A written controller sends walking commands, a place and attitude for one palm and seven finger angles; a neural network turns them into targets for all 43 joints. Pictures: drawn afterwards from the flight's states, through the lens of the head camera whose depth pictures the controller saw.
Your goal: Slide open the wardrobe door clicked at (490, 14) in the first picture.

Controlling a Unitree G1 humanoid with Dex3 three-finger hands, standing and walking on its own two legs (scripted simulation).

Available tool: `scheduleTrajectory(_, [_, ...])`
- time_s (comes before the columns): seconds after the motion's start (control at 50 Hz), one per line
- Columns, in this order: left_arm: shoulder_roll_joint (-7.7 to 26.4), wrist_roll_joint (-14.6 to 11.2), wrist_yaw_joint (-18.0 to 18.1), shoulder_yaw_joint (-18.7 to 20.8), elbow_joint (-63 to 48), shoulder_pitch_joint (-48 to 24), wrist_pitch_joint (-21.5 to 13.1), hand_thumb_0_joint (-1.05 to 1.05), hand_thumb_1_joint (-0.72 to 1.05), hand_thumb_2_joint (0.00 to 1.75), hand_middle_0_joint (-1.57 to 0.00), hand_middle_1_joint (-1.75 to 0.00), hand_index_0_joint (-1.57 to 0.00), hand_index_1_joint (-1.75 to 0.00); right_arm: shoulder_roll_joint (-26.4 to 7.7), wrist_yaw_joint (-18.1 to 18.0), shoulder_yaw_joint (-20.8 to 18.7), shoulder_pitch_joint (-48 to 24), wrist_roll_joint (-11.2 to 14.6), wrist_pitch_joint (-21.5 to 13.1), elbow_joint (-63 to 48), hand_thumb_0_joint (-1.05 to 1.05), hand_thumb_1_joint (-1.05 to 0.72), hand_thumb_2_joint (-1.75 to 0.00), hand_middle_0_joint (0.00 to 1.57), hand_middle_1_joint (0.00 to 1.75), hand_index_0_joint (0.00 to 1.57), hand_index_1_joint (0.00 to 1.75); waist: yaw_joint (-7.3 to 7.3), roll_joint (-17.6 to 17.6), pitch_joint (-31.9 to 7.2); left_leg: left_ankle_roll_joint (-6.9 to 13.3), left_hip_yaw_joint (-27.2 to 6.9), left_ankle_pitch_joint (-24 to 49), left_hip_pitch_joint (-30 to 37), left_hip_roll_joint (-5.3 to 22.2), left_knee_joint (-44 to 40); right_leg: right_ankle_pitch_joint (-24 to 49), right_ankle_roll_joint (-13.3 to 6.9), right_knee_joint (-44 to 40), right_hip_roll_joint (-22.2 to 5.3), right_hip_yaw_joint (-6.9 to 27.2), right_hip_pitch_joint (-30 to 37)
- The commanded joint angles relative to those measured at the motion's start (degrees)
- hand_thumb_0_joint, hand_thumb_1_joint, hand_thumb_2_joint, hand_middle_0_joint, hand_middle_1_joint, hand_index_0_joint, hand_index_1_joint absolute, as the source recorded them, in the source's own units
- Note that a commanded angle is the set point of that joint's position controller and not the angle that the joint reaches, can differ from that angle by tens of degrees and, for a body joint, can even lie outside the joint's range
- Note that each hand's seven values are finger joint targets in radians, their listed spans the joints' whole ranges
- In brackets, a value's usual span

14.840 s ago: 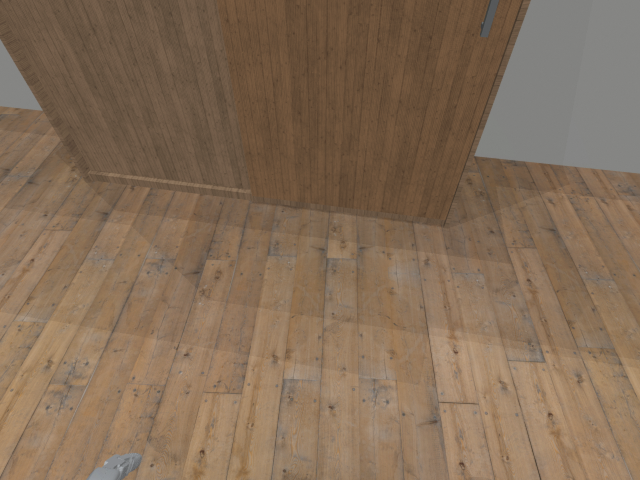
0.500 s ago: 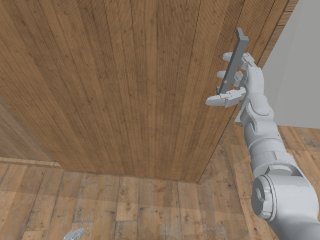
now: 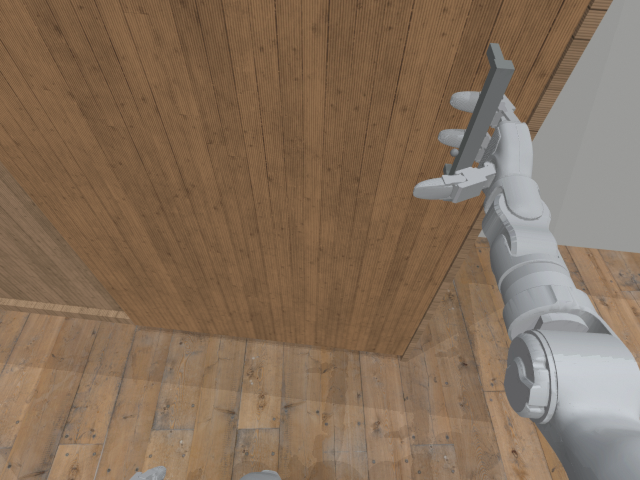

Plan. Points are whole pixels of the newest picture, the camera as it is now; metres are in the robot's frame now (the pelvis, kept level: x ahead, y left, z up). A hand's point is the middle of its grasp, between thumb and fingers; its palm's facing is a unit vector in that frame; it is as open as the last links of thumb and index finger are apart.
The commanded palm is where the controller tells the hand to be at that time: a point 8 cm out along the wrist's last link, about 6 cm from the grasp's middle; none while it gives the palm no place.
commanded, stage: slide the fingers in behind the handle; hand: right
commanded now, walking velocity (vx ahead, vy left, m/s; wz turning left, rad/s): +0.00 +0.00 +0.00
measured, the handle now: (469, 130) +0.54 -0.10 +0.16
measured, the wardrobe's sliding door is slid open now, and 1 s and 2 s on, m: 0.00 0.00 0.00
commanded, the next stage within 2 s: grip the handle and tug to test in 0.16 s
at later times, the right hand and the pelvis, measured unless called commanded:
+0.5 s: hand (451, 152) +0.49 -0.08 +0.16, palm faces -0.06 +1.00 -0.01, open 12.6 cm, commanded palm +0.46 -0.13 +0.16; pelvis +0.01 +0.00 +0.00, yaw +0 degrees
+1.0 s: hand (451, 151) +0.49 -0.08 +0.16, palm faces -0.05 +1.00 -0.01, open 5.2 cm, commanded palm +0.47 -0.13 +0.16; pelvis +0.02 +0.00 +0.00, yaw -1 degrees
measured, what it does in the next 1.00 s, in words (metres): stands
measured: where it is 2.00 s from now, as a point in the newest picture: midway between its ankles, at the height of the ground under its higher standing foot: outside the picture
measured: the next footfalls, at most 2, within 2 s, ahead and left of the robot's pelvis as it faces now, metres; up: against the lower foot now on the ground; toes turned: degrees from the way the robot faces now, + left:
none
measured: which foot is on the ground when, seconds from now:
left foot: down 0.00-1.00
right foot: down 0.00-1.00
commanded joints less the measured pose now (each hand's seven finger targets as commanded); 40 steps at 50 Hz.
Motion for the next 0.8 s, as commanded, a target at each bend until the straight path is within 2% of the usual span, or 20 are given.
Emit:
scheduleTrajectory(0.0, [8.06,-0.30,0.56,3.02,-5.24,3.40,-2.24,0.00,0.90,0.90,-0.20,-0.30,-0.20,-0.30,-9.80,0.25,-0.95,-30.69,0.13,-4.32,-12.25,0.00,0.50,-0.30,0.30,1.20,0.30,1.20,0.58,3.73,-20.29,0.40,-1.36,9.77,14.64,-1.81,-2.70,6.90,-1.49,-4.96,2.15,1.61,1.29])
scheduleTrajectory(0.06, [8.03,-0.31,0.43,3.31,-5.60,3.55,-2.27,0.00,0.90,0.90,-0.20,-0.30,-0.20,-0.30,-9.47,-0.05,-1.30,-30.10,0.24,-4.42,-13.79,0.00,0.50,-0.30,0.30,1.20,0.30,1.20,-0.05,2.50,-22.10,0.58,-1.16,11.69,14.68,-1.93,-2.12,9.40,-1.37,-4.56,2.03,1.62,2.76])
scheduleTrajectory(0.1, [7.85,-0.21,0.26,3.29,-5.55,3.68,-2.27,0.00,0.90,0.90,-0.20,-0.30,-0.20,-0.30,-8.37,-0.24,-0.47,-30.94,0.21,-4.29,-14.48,0.00,0.50,-0.30,0.30,1.20,0.30,1.20,0.34,1.82,-22.24,0.57,-1.13,12.13,14.46,-1.99,-2.11,9.74,-1.34,-4.42,2.07,1.53,3.10])
scheduleTrajectory(0.14, [8.18,-0.10,0.35,3.48,-5.26,4.27,-2.01,0.00,0.90,0.90,-0.20,-0.30,-0.20,-0.30,-9.40,-0.48,-1.07,-30.01,-0.11,-4.21,-13.64,0.00,0.50,-0.30,0.30,1.20,0.30,1.20,0.44,4.73,-21.63,0.47,-0.84,12.35,15.18,-2.06,-2.11,10.15,-1.45,-4.53,1.95,1.72,2.39])
scheduleTrajectory(0.2, [7.80,-0.18,0.16,3.52,-5.29,3.88,-2.09,0.00,0.90,0.90,-0.20,-0.30,-0.20,-0.30,-7.50,-0.56,0.55,-31.65,-0.26,-4.27,-16.15,0.00,0.50,-0.30,0.30,1.20,0.30,1.20,0.46,0.48,-22.23,0.71,-0.91,12.76,13.79,-2.02,-1.94,11.05,-1.16,-4.28,1.96,1.73,4.22])
scheduleTrajectory(0.24, [7.97,-0.09,0.16,3.74,-5.29,4.20,-2.02,0.00,0.90,0.90,-0.20,-0.30,-0.20,-0.30,-7.85,-0.91,-0.21,-30.04,-0.01,-4.16,-16.43,0.00,0.50,-0.30,0.30,1.20,0.30,1.20,0.18,2.69,-23.40,0.76,-0.47,13.97,14.78,-2.21,-1.62,12.86,-1.19,-4.22,1.78,1.99,4.81])
scheduleTrajectory(0.3, [7.65,-0.12,-0.05,3.53,-5.15,3.84,-2.02,0.00,0.90,0.90,-0.20,-0.30,-0.20,-0.30,-5.59,-0.82,1.45,-30.21,0.21,-3.48,-16.51,0.00,0.36,-0.36,0.32,1.22,0.32,1.22,0.42,2.30,-21.64,0.69,-0.55,14.28,14.19,-2.21,-1.95,12.56,-1.18,-4.32,1.83,1.81,4.62])
scheduleTrajectory(0.32, [7.75,-0.19,0.00,3.67,-5.16,3.76,-1.92,0.00,0.90,0.90,-0.20,-0.30,-0.20,-0.30,-6.38,-0.88,0.84,-29.43,0.10,-3.31,-16.45,0.00,0.31,-0.38,0.32,1.23,0.32,1.23,0.33,3.23,-21.61,0.66,-0.53,14.16,14.38,-2.22,-1.94,12.34,-1.23,-4.31,1.74,1.75,4.31])
scheduleTrajectory(0.36, [7.63,-0.21,0.06,3.46,-5.20,3.57,-1.71,0.00,0.90,0.90,-0.20,-0.30,-0.20,-0.30,-6.18,-0.90,1.28,-29.86,-0.10,-3.10,-16.58,0.00,0.22,-0.42,0.33,1.24,0.33,1.24,0.35,1.94,-21.73,0.72,-0.54,14.34,14.37,-2.14,-1.84,12.75,-1.21,-4.36,1.83,1.80,4.54])
scheduleTrajectory(0.38, [7.72,-0.13,0.15,3.60,-4.93,3.85,-1.59,0.00,0.90,0.90,-0.20,-0.30,-0.20,-0.30,-7.50,-1.10,0.07,-29.88,-0.24,-3.05,-16.12,0.00,0.17,-0.44,0.33,1.25,0.33,1.25,0.29,3.38,-21.58,0.67,-0.49,14.43,14.61,-2.17,-1.89,12.66,-1.27,-4.33,1.78,1.86,4.32])
scheduleTrajectory(0.4, [7.53,-0.12,0.03,3.48,-5.32,3.51,-1.61,0.00,0.90,0.90,-0.20,-0.30,-0.20,-0.30,-5.79,-1.00,1.39,-29.74,-0.09,-3.00,-17.01,0.00,0.13,-0.46,0.34,1.25,0.34,1.25,0.24,2.54,-21.81,0.73,-0.49,15.18,14.87,-2.16,-1.74,13.42,-1.24,-4.46,1.88,1.75,4.57])
scheduleTrajectory(0.44, [7.59,-0.04,0.02,3.67,-5.52,3.40,-1.53,0.00,0.90,0.90,-0.20,-0.30,-0.20,-0.30,-6.58,-1.13,0.45,-28.68,0.03,-3.18,-18.58,0.00,0.03,-0.50,0.35,1.27,0.35,1.27,-0.46,2.45,-23.58,0.90,-0.35,16.53,15.95,-2.19,-1.39,15.48,-1.19,-4.11,1.84,1.82,5.73])
scheduleTrajectory(0.46, [7.21,-0.23,-0.05,3.48,-5.79,2.71,-1.54,0.00,0.90,0.90,-0.20,-0.30,-0.20,-0.30,-4.63,-0.86,1.76,-27.81,0.29,-2.88,-18.43,0.00,-0.01,-0.52,0.35,1.27,0.35,1.27,-0.33,1.62,-23.07,0.86,-0.49,16.92,15.43,-2.16,-1.41,15.72,-1.11,-4.02,1.82,1.67,5.97])
scheduleTrajectory(0.5, [7.29,-0.18,-0.02,3.46,-5.52,2.79,-1.42,0.00,0.90,0.90,-0.20,-0.30,-0.20,-0.30,-5.72,-0.93,1.03,-28.69,0.42,-2.56,-18.47,0.00,-0.11,-0.56,0.36,1.29,0.36,1.29,-0.03,2.81,-22.02,0.66,-0.55,17.02,15.65,-2.14,-1.75,14.94,-1.24,-4.05,1.87,1.57,5.11])
scheduleTrajectory(0.54, [7.74,-0.02,0.19,3.40,-5.56,2.88,-0.92,0.00,0.90,0.90,-0.20,-0.30,-0.20,-0.30,-8.51,-1.18,-1.19,-27.04,0.06,-2.36,-17.01,0.00,-0.20,-0.60,0.38,1.30,0.38,1.30,-0.70,5.05,-21.50,0.73,-0.48,16.73,17.08,-2.07,-1.82,14.43,-1.42,-4.47,1.92,1.65,3.78])
scheduleTrajectory(0.62, [7.08,-0.34,0.29,3.18,-5.81,2.09,-0.74,0.00,0.90,0.90,-0.20,-0.30,-0.20,-0.30,-5.60,-0.73,1.71,-29.38,-0.22,-2.14,-17.06,0.00,-0.39,-0.68,0.40,1.33,0.40,1.33,0.23,2.22,-19.94,0.69,-0.73,15.40,15.14,-1.93,-2.08,12.61,-1.30,-4.42,2.09,1.49,3.85])
scheduleTrajectory(0.68, [7.19,-0.23,0.35,3.32,-6.10,2.20,-0.77,0.00,0.90,0.90,-0.20,-0.30,-0.20,-0.30,-6.18,-0.91,0.44,-28.69,0.48,-2.21,-17.75,0.00,-0.53,-0.74,0.41,1.35,0.41,1.35,-0.19,2.81,-23.15,0.68,-0.76,17.39,16.32,-2.03,-1.55,15.01,-1.33,-3.93,2.08,1.45,5.31])
scheduleTrajectory(0.72, [6.99,-0.13,0.27,3.25,-5.93,2.34,-0.84,0.00,0.90,0.90,-0.20,-0.30,-0.20,-0.30,-4.73,-0.84,1.95,-29.79,0.18,-2.39,-18.25,0.00,-0.62,-0.78,0.42,1.36,0.42,1.36,0.18,2.52,-22.62,0.75,-0.51,17.65,15.87,-2.05,-1.39,15.41,-1.22,-3.98,2.05,1.76,5.47])
scheduleTrajectory(0.76, [7.03,-0.18,0.19,3.37,-6.06,2.23,-0.82,0.00,0.90,0.90,-0.20,-0.30,-0.20,-0.30,-5.40,-1.05,1.11,-27.62,0.16,-2.52,-18.29,0.00,-0.71,-0.82,0.43,1.37,0.43,1.37,-0.55,2.39,-23.45,0.84,-0.47,18.24,16.36,-2.04,-1.14,16.73,-1.18,-3.85,1.95,1.78,5.79])
scheduleTrajectory(0.78, [7.08,-0.24,0.19,3.35,-5.86,2.15,-0.70,0.00,0.90,0.90,-0.20,-0.30,-0.20,-0.30,-4.88,-1.08,1.87,-28.36,0.05,-2.40,-17.87,0.00,-0.76,-0.84,0.44,1.38,0.44,1.38,0.05,3.24,-21.97,0.69,-0.46,17.55,15.69,-2.08,-1.55,15.62,-1.22,-3.98,1.91,1.65,5.39])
